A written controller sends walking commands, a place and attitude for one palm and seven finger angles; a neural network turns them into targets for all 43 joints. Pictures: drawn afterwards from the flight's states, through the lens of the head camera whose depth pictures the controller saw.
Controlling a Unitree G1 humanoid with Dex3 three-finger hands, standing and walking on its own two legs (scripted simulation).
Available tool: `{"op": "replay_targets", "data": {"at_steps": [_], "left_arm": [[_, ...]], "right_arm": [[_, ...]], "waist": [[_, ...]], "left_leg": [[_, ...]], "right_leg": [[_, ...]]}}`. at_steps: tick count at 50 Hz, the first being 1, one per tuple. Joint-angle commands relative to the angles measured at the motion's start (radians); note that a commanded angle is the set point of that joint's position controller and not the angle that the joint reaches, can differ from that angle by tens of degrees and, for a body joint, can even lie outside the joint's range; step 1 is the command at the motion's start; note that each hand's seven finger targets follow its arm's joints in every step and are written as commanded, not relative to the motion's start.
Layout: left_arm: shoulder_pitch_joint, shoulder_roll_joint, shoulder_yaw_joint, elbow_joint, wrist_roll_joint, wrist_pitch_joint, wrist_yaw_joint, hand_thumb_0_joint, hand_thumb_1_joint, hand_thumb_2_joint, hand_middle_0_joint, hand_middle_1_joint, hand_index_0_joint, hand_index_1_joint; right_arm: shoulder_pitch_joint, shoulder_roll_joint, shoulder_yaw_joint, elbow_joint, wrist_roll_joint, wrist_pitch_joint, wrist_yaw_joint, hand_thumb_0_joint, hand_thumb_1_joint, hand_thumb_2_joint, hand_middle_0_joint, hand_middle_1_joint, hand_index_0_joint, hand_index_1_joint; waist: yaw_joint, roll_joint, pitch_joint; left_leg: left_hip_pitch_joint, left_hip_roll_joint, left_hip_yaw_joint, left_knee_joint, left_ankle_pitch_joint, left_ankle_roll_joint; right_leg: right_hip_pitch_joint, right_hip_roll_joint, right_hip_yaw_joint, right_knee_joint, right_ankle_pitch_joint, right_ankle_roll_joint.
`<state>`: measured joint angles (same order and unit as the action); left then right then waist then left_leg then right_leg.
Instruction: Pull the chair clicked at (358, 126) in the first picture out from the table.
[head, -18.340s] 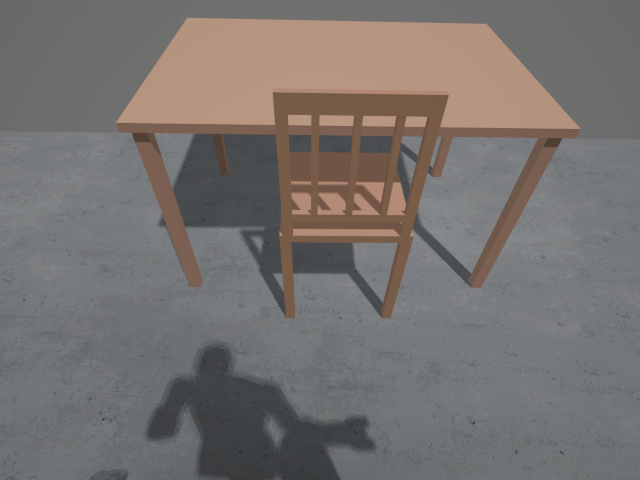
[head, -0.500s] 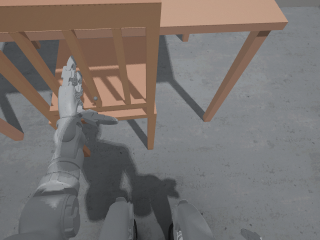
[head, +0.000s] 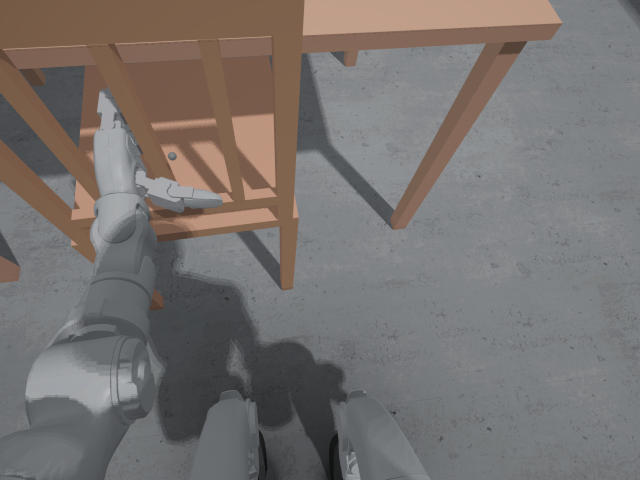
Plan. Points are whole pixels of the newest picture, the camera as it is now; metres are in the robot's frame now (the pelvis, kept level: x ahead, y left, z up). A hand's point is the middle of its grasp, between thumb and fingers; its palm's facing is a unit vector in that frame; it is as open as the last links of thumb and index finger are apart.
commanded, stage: push the fingers through the gap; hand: left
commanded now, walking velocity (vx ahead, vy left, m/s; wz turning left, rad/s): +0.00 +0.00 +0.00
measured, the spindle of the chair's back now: (149, 143) +0.52 +0.18 +0.03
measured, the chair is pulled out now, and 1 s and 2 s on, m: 0.00 0.00 0.03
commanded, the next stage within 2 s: hook a spindle and tug to test in 0.34 s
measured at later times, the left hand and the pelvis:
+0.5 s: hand (173, 157) +0.50 +0.15 +0.03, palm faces +0.12 -0.99 -0.02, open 16.9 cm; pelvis +0.00 +0.00 +0.00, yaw +0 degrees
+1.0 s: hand (172, 158) +0.50 +0.15 +0.03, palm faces +0.13 -0.99 -0.01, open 11.9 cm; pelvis +0.00 +0.00 +0.00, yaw +0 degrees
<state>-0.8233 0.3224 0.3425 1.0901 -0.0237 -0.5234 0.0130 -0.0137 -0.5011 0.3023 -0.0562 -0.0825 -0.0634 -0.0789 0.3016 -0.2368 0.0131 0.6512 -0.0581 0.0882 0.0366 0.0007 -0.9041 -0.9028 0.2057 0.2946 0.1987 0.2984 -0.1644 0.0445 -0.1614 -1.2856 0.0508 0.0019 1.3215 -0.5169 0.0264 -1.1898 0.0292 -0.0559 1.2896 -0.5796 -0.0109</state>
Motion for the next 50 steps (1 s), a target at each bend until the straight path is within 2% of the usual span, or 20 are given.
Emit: {"op": "replay_targets", "data": {"at_steps": [1,5,8,11,12,15,18,19,22,25,26,27,30,33,37,40,42,46,47,50], "left_arm": [[-0.337,0.210,0.035,-0.220,-0.006,-0.084,0.009,0.000,-0.500,0.300,-0.060,-0.080,-0.060,-0.080],[-0.302,0.197,0.025,-0.206,-0.013,-0.076,-0.008,0.000,-0.500,0.300,-0.060,-0.080,-0.060,-0.080],[-0.382,0.153,-0.025,-0.263,-0.017,-0.084,-0.015,0.000,-0.500,0.300,-0.060,-0.080,-0.060,-0.080],[-0.381,0.162,-0.011,-0.283,-0.027,-0.093,-0.008,0.000,-0.500,0.300,-0.060,-0.080,-0.060,-0.080],[-0.377,0.161,-0.005,-0.270,-0.031,-0.092,-0.003,0.000,-0.500,0.300,-0.060,-0.080,-0.060,-0.080],[-0.405,0.134,-0.035,-0.216,-0.016,-0.091,0.005,0.000,-0.500,0.300,-0.060,-0.080,-0.060,-0.080],[-0.421,0.185,-0.009,-0.230,0.005,-0.097,0.015,0.000,-0.500,0.300,-0.060,-0.080,-0.060,-0.080],[-0.404,0.162,-0.019,-0.219,0.006,-0.096,0.016,0.000,-0.500,0.300,-0.060,-0.080,-0.060,-0.080],[-0.346,0.164,-0.004,-0.217,-0.003,-0.092,0.018,0.000,-0.500,0.300,-0.060,-0.080,-0.060,-0.080],[-0.347,0.163,-0.006,-0.197,-0.007,-0.080,0.015,0.000,-0.500,0.300,-0.113,-0.244,-0.113,-0.244],[-0.364,0.189,0.008,-0.213,-0.003,-0.082,0.016,0.000,-0.500,0.300,-0.130,-0.299,-0.130,-0.299],[-0.388,0.169,-0.013,-0.213,0.000,-0.083,0.016,0.000,-0.500,0.300,-0.148,-0.354,-0.148,-0.354],[-0.421,0.158,-0.022,-0.237,-0.004,-0.098,0.018,0.000,-0.500,0.300,-0.201,-0.518,-0.201,-0.518],[-0.436,0.166,-0.017,-0.265,-0.008,-0.111,0.016,0.000,-0.500,0.300,-0.254,-0.683,-0.254,-0.683],[-0.369,0.153,-0.018,-0.216,-0.008,-0.087,0.010,0.000,-0.500,0.300,-0.324,-0.902,-0.324,-0.902],[-0.328,0.165,-0.006,-0.214,-0.010,-0.072,0.005,0.000,-0.332,0.372,-0.377,-1.066,-0.377,-1.066],[-0.367,0.137,-0.032,-0.220,-0.013,-0.068,0.006,0.000,-0.220,0.420,-0.412,-1.176,-0.412,-1.176],[-0.372,0.147,-0.013,-0.241,-0.024,-0.085,0.014,0.000,0.004,0.516,-0.482,-1.395,-0.482,-1.395],[-0.388,0.139,-0.027,-0.241,-0.021,-0.090,0.015,0.000,0.060,0.540,-0.500,-1.450,-0.500,-1.450],[-0.383,0.122,-0.048,-0.240,-0.004,-0.103,0.017,0.000,0.228,0.612,-0.500,-1.450,-0.500,-1.450]], "right_arm": [[0.152,-0.175,-0.058,-0.074,-0.003,0.000,-0.002,0.000,-0.900,-0.900,0.200,0.300,0.200,0.300],[0.155,-0.178,-0.060,-0.079,0.000,0.012,0.005,0.000,-0.900,-0.900,0.200,0.300,0.200,0.300],[0.156,-0.172,-0.063,-0.077,0.004,0.013,0.002,0.000,-0.900,-0.900,0.200,0.300,0.200,0.300],[0.159,-0.177,-0.067,-0.067,0.003,0.011,-0.001,0.000,-0.900,-0.900,0.200,0.300,0.200,0.300],[0.157,-0.177,-0.068,-0.065,0.002,0.010,-0.002,0.000,-0.900,-0.900,0.200,0.300,0.200,0.300],[0.161,-0.175,-0.065,-0.048,0.000,0.006,-0.002,0.000,-0.900,-0.900,0.200,0.300,0.200,0.300],[0.166,-0.182,-0.064,-0.051,-0.006,0.009,-0.003,0.000,-0.900,-0.900,0.200,0.300,0.200,0.300],[0.160,-0.176,-0.063,-0.056,-0.005,0.010,0.000,0.000,-0.900,-0.900,0.200,0.300,0.200,0.300],[0.155,-0.174,-0.063,-0.068,-0.006,0.018,0.005,0.000,-0.900,-0.900,0.200,0.300,0.200,0.300],[0.152,-0.176,-0.061,-0.072,-0.003,0.025,0.006,0.000,-0.900,-0.900,0.200,0.300,0.200,0.300],[0.153,-0.176,-0.060,-0.074,-0.002,0.026,0.004,0.000,-0.900,-0.900,0.200,0.300,0.200,0.300],[0.150,-0.174,-0.061,-0.075,-0.001,0.025,0.003,0.000,-0.900,-0.900,0.200,0.300,0.200,0.300],[0.148,-0.173,-0.062,-0.068,-0.002,0.019,0.001,0.000,-0.900,-0.900,0.200,0.300,0.200,0.300],[0.153,-0.173,-0.064,-0.065,-0.006,0.014,0.000,0.000,-0.900,-0.900,0.200,0.300,0.200,0.300],[0.154,-0.171,-0.063,-0.062,-0.004,0.020,0.003,0.000,-0.900,-0.900,0.200,0.300,0.200,0.300],[0.155,-0.173,-0.063,-0.071,-0.001,0.026,0.004,0.000,-0.900,-0.900,0.200,0.300,0.200,0.300],[0.152,-0.169,-0.062,-0.067,0.000,0.026,0.004,0.000,-0.900,-0.900,0.200,0.300,0.200,0.300],[0.148,-0.169,-0.063,-0.069,0.000,0.019,0.001,0.000,-0.900,-0.900,0.200,0.300,0.200,0.300],[0.148,-0.168,-0.062,-0.064,-0.001,0.016,0.002,0.000,-0.900,-0.900,0.200,0.300,0.200,0.300],[0.150,-0.168,-0.064,-0.061,-0.004,0.016,0.004,0.000,-0.900,-0.900,0.200,0.300,0.200,0.300]], "waist": [[0.008,0.089,-0.546],[-0.001,0.056,-0.514],[-0.024,0.090,-0.520],[-0.018,0.098,-0.538],[-0.021,0.069,-0.532],[-0.041,0.068,-0.472],[-0.023,0.123,-0.508],[-0.020,0.128,-0.521],[-0.006,0.101,-0.538],[-0.023,0.049,-0.502],[-0.018,0.053,-0.506],[-0.030,0.055,-0.497],[-0.034,0.083,-0.506],[-0.029,0.102,-0.556],[-0.025,0.083,-0.532],[-0.008,0.078,-0.537],[-0.030,0.057,-0.508],[-0.019,0.060,-0.511],[-0.029,0.060,-0.501],[-0.029,0.092,-0.509]], "left_leg": [[0.483,-0.028,-0.051,-0.123,0.371,-0.005],[0.461,-0.026,-0.049,-0.127,0.351,-0.002],[0.503,-0.023,-0.056,-0.132,0.349,-0.002],[0.542,-0.020,-0.064,-0.135,0.366,-0.006],[0.522,-0.022,-0.061,-0.132,0.357,-0.004],[0.497,-0.023,-0.066,-0.130,0.319,-0.002],[0.532,-0.022,-0.072,-0.132,0.343,-0.006],[0.543,-0.023,-0.072,-0.131,0.358,-0.008],[0.539,-0.023,-0.065,-0.129,0.398,-0.010],[0.475,-0.025,-0.055,-0.123,0.359,0.000],[0.462,-0.026,-0.053,-0.123,0.346,0.000],[0.461,-0.028,-0.053,-0.123,0.332,0.002],[0.501,-0.025,-0.061,-0.123,0.339,-0.002],[0.526,-0.025,-0.063,-0.115,0.377,-0.003],[0.500,-0.027,-0.053,-0.116,0.375,-0.001],[0.495,-0.026,-0.052,-0.124,0.381,-0.003],[0.481,-0.026,-0.052,-0.125,0.351,0.002],[0.477,-0.029,-0.050,-0.126,0.346,0.000],[0.476,-0.029,-0.051,-0.124,0.342,0.001],[0.511,-0.024,-0.058,-0.126,0.354,-0.004]], "right_leg": [[0.180,0.015,0.026,-0.171,0.348,-0.018],[0.187,0.019,0.026,-0.182,0.342,-0.014],[0.157,0.018,0.025,-0.185,0.330,-0.015],[0.146,0.020,0.019,-0.189,0.325,-0.016],[0.159,0.020,0.022,-0.194,0.328,-0.013],[0.114,0.019,0.017,-0.196,0.287,-0.011],[0.102,0.017,0.016,-0.179,0.290,-0.020],[0.103,0.016,0.014,-0.179,0.300,-0.020],[0.142,0.018,0.013,-0.175,0.343,-0.020],[0.163,0.019,0.021,-0.184,0.345,-0.012],[0.175,0.018,0.026,-0.183,0.339,-0.012],[0.165,0.019,0.028,-0.187,0.329,-0.011],[0.136,0.019,0.024,-0.187,0.315,-0.014],[0.148,0.018,0.025,-0.174,0.345,-0.015],[0.164,0.018,0.024,-0.182,0.361,-0.013],[0.183,0.018,0.024,-0.181,0.369,-0.015],[0.172,0.019,0.023,-0.193,0.349,-0.011],[0.179,0.019,0.027,-0.192,0.342,-0.012],[0.170,0.019,0.028,-0.194,0.341,-0.011],[0.134,0.018,0.021,-0.185,0.330,-0.015]]}}
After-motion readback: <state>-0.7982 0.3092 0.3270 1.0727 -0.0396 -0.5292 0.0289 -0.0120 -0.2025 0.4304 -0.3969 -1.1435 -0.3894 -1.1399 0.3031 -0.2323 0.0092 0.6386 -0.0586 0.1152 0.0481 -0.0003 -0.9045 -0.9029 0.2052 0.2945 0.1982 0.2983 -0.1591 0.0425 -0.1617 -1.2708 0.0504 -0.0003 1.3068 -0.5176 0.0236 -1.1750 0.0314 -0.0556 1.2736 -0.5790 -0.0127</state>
